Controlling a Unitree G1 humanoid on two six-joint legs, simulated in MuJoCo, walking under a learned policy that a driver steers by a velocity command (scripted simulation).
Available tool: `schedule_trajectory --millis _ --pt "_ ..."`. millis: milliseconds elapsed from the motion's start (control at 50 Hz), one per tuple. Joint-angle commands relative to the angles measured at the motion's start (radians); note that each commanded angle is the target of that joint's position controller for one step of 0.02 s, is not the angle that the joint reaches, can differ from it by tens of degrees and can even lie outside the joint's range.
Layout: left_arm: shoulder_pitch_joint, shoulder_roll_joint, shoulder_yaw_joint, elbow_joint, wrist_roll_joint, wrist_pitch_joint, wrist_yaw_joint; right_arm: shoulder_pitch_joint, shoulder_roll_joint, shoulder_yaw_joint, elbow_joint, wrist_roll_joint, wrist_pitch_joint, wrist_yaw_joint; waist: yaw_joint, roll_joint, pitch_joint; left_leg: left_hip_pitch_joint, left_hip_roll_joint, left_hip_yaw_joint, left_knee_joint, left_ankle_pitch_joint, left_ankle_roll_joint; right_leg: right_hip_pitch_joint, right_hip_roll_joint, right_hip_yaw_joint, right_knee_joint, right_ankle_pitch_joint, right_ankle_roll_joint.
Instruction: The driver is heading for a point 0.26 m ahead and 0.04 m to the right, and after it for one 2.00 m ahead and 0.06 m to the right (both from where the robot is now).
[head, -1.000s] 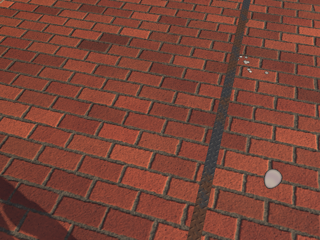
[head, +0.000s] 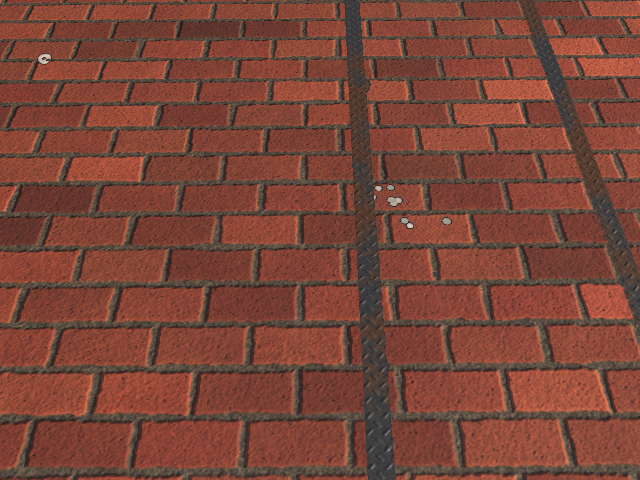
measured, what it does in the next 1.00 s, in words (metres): walks ahead, turning right: left foot, then right foot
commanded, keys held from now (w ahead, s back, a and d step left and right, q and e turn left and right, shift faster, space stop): w+e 0.30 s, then w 0.68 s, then w+q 0.02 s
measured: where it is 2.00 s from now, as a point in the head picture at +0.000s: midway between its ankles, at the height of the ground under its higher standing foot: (380, 228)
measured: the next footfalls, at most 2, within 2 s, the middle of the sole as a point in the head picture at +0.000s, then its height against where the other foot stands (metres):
left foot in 0.38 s outside the picture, level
right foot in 0.88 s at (428, 399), level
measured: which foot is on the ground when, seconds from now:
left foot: up 0.00-0.36, down 0.38-0.90, up 0.92-1.00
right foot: down 0.00-0.38, up 0.40-0.86, down 0.88-1.00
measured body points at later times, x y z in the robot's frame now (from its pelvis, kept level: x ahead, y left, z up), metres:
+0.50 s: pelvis +0.29 +0.04 +0.01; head +0.31 +0.04 +0.46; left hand +0.43 +0.29 -0.11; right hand +0.38 -0.26 -0.08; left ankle +0.37 +0.13 -0.72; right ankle +0.14 -0.06 -0.64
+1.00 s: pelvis +0.53 -0.09 +0.01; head +0.55 -0.11 +0.46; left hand +0.77 +0.11 -0.07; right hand +0.48 -0.37 -0.12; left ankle +0.45 +0.09 -0.64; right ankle +0.56 -0.19 -0.72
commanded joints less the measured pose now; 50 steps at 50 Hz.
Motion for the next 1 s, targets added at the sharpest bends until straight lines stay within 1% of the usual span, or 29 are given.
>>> schedule_trajectory --millis 20,60,100,140,200,280,340,360,380,400,420,440,460,480,500,540,600,660,720,800,840,860,880,900,920,940,960,980,1000 --pt "0.149 0.136 0.042 -0.033 0.002 -0.014 0.015 -0.094 -0.128 -0.021 -0.132 -0.008 -0.070 0.003 0.068 0.000 -0.159 -0.509 0.058 -0.111 0.070 0.102 0.022 0.530 -0.288 0.498 -0.314 0.119 -0.219" --pt "0.086 0.107 0.031 -0.065 0.018 -0.013 0.021 -0.064 -0.136 -0.033 -0.131 -0.025 -0.045 0.002 0.009 -0.025 -0.124 -0.386 0.081 -0.114 -0.012 0.146 0.004 0.360 -0.248 0.423 -0.362 0.242 -0.214" --pt "0.090 0.127 0.037 -0.066 0.012 -0.017 0.030 -0.059 -0.107 -0.027 -0.136 -0.032 -0.024 0.001 -0.005 -0.024 -0.104 -0.358 0.078 -0.090 -0.102 0.178 -0.028 0.272 -0.228 0.364 -0.384 0.315 -0.219" --pt "0.113 0.156 0.045 -0.058 0.007 -0.016 0.043 -0.125 -0.081 -0.016 -0.160 -0.036 -0.015 -0.001 0.010 -0.031 -0.076 -0.353 0.060 -0.072 -0.240 0.291 -0.053 0.214 -0.194 0.308 -0.394 0.315 -0.198" --pt "0.152 0.162 0.048 -0.047 -0.001 -0.005 0.055 -0.241 -0.055 -0.003 -0.186 -0.030 -0.021 0.007 0.060 -0.063 -0.062 -0.275 0.009 -0.063 -0.485 0.510 -0.060 0.171 -0.137 0.261 -0.375 0.204 -0.141" --pt "0.217 0.157 0.049 -0.025 -0.009 0.006 0.058 -0.316 -0.091 -0.013 -0.214 -0.010 -0.033 0.023 0.087 -0.086 -0.064 -0.224 -0.025 -0.095 -0.624 0.541 -0.046 0.240 -0.172 0.358 -0.310 0.083 -0.114" --pt "0.211 0.145 0.047 -0.022 -0.001 0.011 0.061 -0.257 -0.123 -0.028 -0.201 -0.009 -0.047 0.031 0.050 -0.124 -0.074 -0.165 -0.019 -0.094 -0.665 0.451 -0.001 0.318 -0.211 0.424 -0.221 0.087 -0.089" --pt "0.207 0.124 0.040 -0.022 0.002 0.012 0.060 -0.189 -0.130 -0.036 -0.181 -0.014 -0.052 0.029 0.014 -0.126 -0.095 -0.075 -0.025 -0.072 -0.700 0.446 0.024 0.319 -0.188 0.412 -0.166 0.136 -0.070" --pt "0.211 0.081 0.024 -0.026 0.009 0.009 0.057 -0.092 -0.160 -0.049 -0.164 -0.030 -0.058 0.024 -0.031 -0.101 -0.172 0.092 0.028 -0.108 -0.696 0.433 0.068 0.287 -0.137 0.366 -0.018 0.176 -0.038" --pt "0.269 0.026 0.003 -0.038 0.026 0.004 0.056 0.040 -0.221 -0.063 -0.154 -0.041 -0.058 0.021 -0.053 0.050 -0.309 0.364 0.205 -0.319 -0.671 0.410 0.151 0.122 -0.049 0.276 0.274 -0.033 0.008" --pt "0.388 0.009 -0.006 -0.045 -0.012 -0.007 0.056 0.129 -0.276 -0.083 -0.095 -0.034 -0.042 0.033 -0.015 0.383 -0.370 0.567 0.363 -0.788 -0.825 0.110 0.294 -0.197 0.046 0.184 0.558 -0.402 0.064" --pt "0.334 0.110 0.012 -0.026 -0.022 -0.009 0.058 0.107 -0.181 -0.060 -0.110 -0.008 -0.040 0.037 -0.047 0.228 -0.268 0.514 0.349 -0.820 -0.876 -0.114 0.271 -0.308 -0.015 0.236 0.663 -0.367 0.069" --pt "0.212 0.145 0.021 -0.046 -0.015 -0.007 0.057 0.053 -0.135 -0.045 -0.118 -0.008 -0.034 0.033 -0.064 0.129 -0.149 0.398 0.311 -0.664 -0.881 -0.068 0.233 -0.334 -0.048 0.210 0.675 -0.276 0.067" --pt "0.147 0.133 0.018 -0.061 0.000 -0.007 0.058 0.008 -0.120 -0.036 -0.125 -0.022 -0.029 0.033 -0.050 0.063 -0.096 0.289 0.269 -0.550 -0.891 0.058 0.220 -0.305 -0.080 0.177 0.646 -0.213 0.067" --pt "0.119 0.117 0.018 -0.072 0.011 -0.012 0.054 -0.020 -0.102 -0.029 -0.120 -0.027 -0.025 0.032 -0.029 0.060 -0.059 0.214 0.236 -0.476 -0.909 0.164 0.223 -0.284 -0.110 0.168 0.587 -0.166 0.067" --pt "0.139 0.083 0.014 -0.069 0.008 -0.013 0.045 -0.031 -0.079 -0.019 -0.111 -0.029 -0.028 0.028 0.004 0.111 -0.065 0.149 0.186 -0.374 -0.944 0.294 0.217 -0.206 -0.146 0.138 0.504 -0.125 0.071" --pt "0.089 0.044 0.000 -0.088 0.014 -0.012 0.042 -0.002 -0.118 -0.028 -0.085 -0.013 -0.031 0.022 -0.002 0.100 -0.055 0.131 0.190 -0.292 -0.985 0.422 0.246 -0.220 -0.162 0.099 0.363 -0.076 0.092" --pt "0.000 0.020 -0.015 -0.106 0.015 -0.020 0.035 0.021 -0.149 -0.035 -0.065 -0.007 -0.020 0.016 -0.029 0.082 -0.045 0.127 0.171 -0.206 -1.005 0.477 0.232 -0.189 -0.160 0.074 0.169 0.077 0.103" --pt "-0.083 0.020 -0.018 -0.120 0.007 -0.027 0.025 0.065 -0.163 -0.035 -0.039 0.002 -0.010 0.015 -0.060 0.083 -0.030 0.123 0.156 -0.147 -0.997 0.496 0.211 -0.118 -0.131 0.046 0.024 0.193 0.109" --pt "-0.160 0.039 -0.013 -0.153 -0.002 -0.034 0.008 0.115 -0.177 -0.037 -0.004 0.009 0.009 0.014 -0.069 0.091 -0.005 0.206 0.206 -0.160 -0.956 0.519 0.192 -0.098 -0.111 0.041 -0.067 0.159 0.078" --pt "-0.124 0.064 -0.003 -0.148 0.001 -0.038 0.004 0.105 -0.194 -0.042 0.004 0.011 0.020 0.009 -0.029 0.100 -0.024 0.242 0.219 -0.154 -0.893 0.635 0.171 -0.019 -0.091 0.026 -0.111 0.109 0.048" --pt "-0.041 0.087 0.011 -0.124 0.007 -0.038 0.007 0.089 -0.196 -0.041 0.003 0.013 0.025 0.006 0.024 0.092 -0.071 0.233 0.192 -0.119 -0.795 0.781 0.151 0.111 -0.067 0.002 -0.148 0.115 0.025" --pt "0.100 0.133 0.035 -0.082 0.013 -0.036 0.016 0.091 -0.172 -0.031 0.000 0.008 0.026 0.004 0.087 0.071 -0.167 0.171 0.143 -0.074 -0.620 0.839 0.123 0.325 -0.073 0.008 -0.148 0.128 -0.006" --pt "0.289 0.213 0.056 -0.053 0.024 -0.030 0.028 0.086 -0.113 -0.006 -0.033 -0.023 0.021 0.001 0.155 -0.062 -0.324 -0.034 0.081 -0.024 -0.294 0.557 0.080 0.622 -0.280 0.240 -0.115 0.168 -0.078" --pt "0.310 0.266 0.062 -0.037 0.023 -0.025 0.022 0.198 -0.022 0.021 -0.045 -0.014 0.000 0.006 0.089 -0.317 -0.416 -0.391 -0.077 -0.044 0.000 -0.071 0.032 0.859 -0.457 0.680 -0.237 -0.057 -0.220" --pt "0.300 0.172 0.038 -0.042 0.011 -0.024 0.019 0.133 -0.129 -0.003 -0.036 0.005 -0.014 0.012 0.125 -0.196 -0.350 -0.505 -0.023 -0.137 0.105 -0.091 0.040 0.809 -0.433 0.711 -0.297 -0.197 -0.194" --pt "0.237 0.142 0.025 -0.045 0.009 -0.026 0.020 0.046 -0.161 -0.014 -0.064 0.020 -0.023 0.018 0.113 -0.148 -0.220 -0.550 0.020 -0.117 0.105 0.005 0.051 0.691 -0.401 0.576 -0.317 -0.158 -0.161" --pt "0.175 0.126 0.018 -0.051 0.015 -0.028 0.017 0.005 -0.149 -0.012 -0.067 0.012 -0.024 0.015 0.084 -0.075 -0.154 -0.515 0.059 -0.095 0.065 0.093 0.047 0.565 -0.359 0.476 -0.339 -0.051 -0.147" --pt "0.129 0.099 0.011 -0.052 0.023 -0.030 0.014 -0.006 -0.139 -0.015 -0.065 -0.001 -0.018 0.014 0.056 -0.057 -0.108 -0.480 0.084 -0.095 0.017 0.147 0.039 0.469 -0.329 0.397 -0.371 0.035 -0.140"
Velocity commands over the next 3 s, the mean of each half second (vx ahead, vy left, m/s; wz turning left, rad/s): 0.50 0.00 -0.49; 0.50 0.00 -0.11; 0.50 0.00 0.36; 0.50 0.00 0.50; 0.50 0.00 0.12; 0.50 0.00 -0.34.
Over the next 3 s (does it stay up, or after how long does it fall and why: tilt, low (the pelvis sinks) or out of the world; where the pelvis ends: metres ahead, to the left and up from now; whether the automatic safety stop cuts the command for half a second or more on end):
stays up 1.61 -0.02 -0.01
